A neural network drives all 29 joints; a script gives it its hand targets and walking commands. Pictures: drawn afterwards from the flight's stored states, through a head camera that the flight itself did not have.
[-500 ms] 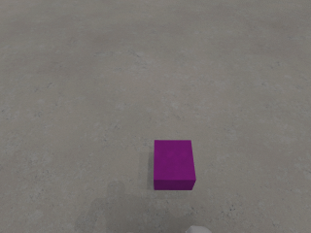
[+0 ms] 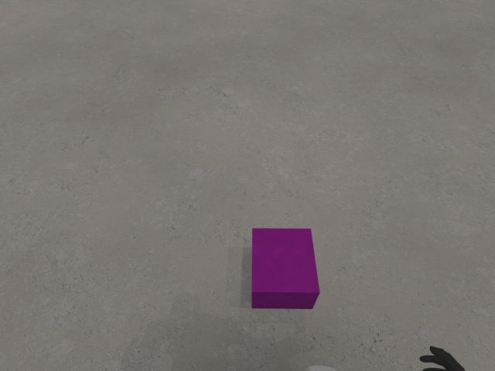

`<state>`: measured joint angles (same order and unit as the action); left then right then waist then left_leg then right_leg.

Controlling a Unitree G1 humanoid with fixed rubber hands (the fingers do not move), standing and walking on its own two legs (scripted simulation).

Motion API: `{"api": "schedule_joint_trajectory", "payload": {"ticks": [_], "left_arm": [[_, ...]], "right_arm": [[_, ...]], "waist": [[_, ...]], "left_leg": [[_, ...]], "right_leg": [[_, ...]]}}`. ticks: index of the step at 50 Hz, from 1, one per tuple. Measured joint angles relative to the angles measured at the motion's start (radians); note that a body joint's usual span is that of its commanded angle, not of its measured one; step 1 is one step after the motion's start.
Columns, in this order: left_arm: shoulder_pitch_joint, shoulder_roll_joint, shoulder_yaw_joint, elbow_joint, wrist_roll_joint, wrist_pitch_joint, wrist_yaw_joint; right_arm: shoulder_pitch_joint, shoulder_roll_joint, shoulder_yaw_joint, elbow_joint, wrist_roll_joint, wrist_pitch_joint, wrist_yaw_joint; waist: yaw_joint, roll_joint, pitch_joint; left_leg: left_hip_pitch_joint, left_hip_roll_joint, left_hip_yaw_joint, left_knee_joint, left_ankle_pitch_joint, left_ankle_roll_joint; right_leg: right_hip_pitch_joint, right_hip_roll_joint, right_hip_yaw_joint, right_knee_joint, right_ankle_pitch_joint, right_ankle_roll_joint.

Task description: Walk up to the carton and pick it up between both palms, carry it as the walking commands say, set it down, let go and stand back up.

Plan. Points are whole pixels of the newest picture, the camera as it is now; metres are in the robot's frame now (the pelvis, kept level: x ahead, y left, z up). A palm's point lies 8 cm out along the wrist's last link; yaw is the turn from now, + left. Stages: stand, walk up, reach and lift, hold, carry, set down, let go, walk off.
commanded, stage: walk up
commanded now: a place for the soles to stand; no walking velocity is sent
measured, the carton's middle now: (281, 267) +0.58 -0.12 -0.66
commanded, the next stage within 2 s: none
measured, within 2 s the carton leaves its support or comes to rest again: neither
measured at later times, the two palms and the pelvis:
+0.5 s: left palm out of the picture +0.08 +0.29 -0.10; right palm out of the picture +0.04 -0.37 -0.09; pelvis +0.02 -0.03 +0.00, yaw +0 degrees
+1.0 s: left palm out of the picture +0.12 +0.18 -0.04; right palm out of the picture +0.08 -0.46 -0.09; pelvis +0.06 -0.13 +0.03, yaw +0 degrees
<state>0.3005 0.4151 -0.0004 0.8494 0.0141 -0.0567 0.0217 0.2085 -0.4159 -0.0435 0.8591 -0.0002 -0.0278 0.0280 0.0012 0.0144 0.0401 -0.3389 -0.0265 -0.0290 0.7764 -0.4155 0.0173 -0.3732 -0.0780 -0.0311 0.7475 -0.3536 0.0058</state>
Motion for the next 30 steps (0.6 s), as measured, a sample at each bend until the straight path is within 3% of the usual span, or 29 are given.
{"api": "schedule_joint_trajectory", "payload": {"ticks": [15, 18, 22, 28, 30], "left_arm": [[0.0, -0.004, 0.0, 0.0, 0.0, 0.004, -0.012], [0.0, 0.008, 0.0, 0.001, 0.01, 0.02, -0.038], [0.0, 0.032, 0.0, 0.0, 0.011, 0.034, -0.054], [-0.004, 0.032, 0.0, -0.001, 0.011, 0.036, -0.078], [-0.005, 0.027, 0.0, -0.001, 0.011, 0.031, -0.081]], "right_arm": [[0.017, -0.001, 0.0, 0.0, 0.0, 0.013, 0.0], [0.047, -0.003, -0.001, 0.0, 0.0, -0.009, 0.0], [0.126, -0.006, -0.005, 0.0, 0.0, -0.036, -0.001], [0.196, -0.039, -0.014, 0.0, 0.0, -0.039, -0.007], [0.206, -0.051, -0.014, 0.0, 0.0, -0.039, -0.009]], "waist": [[0.0, 0.019, -0.004], [-0.002, 0.009, -0.006], [-0.004, -0.024, -0.007], [-0.035, -0.051, -0.007], [-0.041, -0.049, -0.013]], "left_leg": [[0.0, 0.011, -0.003, 0.0, 0.005, 0.006], [0.004, 0.012, -0.005, -0.002, -0.002, 0.006], [0.04, 0.016, -0.008, -0.03, -0.004, 0.006], [0.074, 0.033, -0.008, -0.035, -0.035, 0.006], [0.075, 0.042, -0.008, -0.034, -0.046, 0.005]], "right_leg": [[0.011, 0.012, -0.004, -0.025, 0.018, 0.005], [-0.028, 0.012, -0.004, 0.097, -0.088, 0.005], [-0.092, 0.012, -0.001, 0.226, -0.094, 0.005], [-0.133, 0.011, 0.0, 0.115, -0.095, 0.005], [-0.129, 0.016, -0.004, 0.056, -0.005, -0.001]]}}
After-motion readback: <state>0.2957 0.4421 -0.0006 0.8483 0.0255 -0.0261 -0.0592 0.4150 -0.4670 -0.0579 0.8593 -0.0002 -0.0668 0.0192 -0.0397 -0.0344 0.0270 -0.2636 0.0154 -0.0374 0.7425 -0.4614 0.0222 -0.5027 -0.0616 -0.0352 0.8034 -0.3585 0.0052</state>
